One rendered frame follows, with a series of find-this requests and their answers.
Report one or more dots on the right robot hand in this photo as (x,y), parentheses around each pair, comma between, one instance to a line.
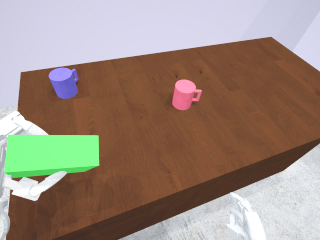
(249,225)

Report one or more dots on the left robot hand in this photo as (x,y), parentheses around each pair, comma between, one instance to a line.
(15,124)

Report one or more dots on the left robot forearm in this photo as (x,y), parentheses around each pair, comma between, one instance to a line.
(4,218)

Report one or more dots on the table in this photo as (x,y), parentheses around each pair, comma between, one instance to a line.
(258,113)

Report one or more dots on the sponge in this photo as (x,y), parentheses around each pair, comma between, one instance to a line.
(39,155)

